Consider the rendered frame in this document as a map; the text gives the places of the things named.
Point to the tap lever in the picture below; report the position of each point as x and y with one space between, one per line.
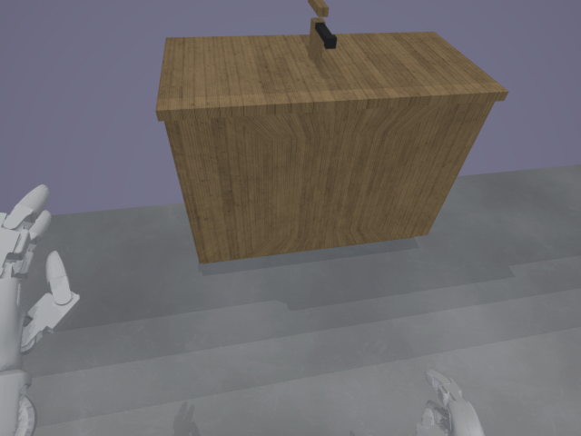
327 37

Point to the robot left forearm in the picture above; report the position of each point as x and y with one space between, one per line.
18 415

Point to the robot right hand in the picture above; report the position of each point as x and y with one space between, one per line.
459 419

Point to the robot left hand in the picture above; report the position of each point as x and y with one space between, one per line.
20 233

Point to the counter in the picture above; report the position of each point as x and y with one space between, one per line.
283 146

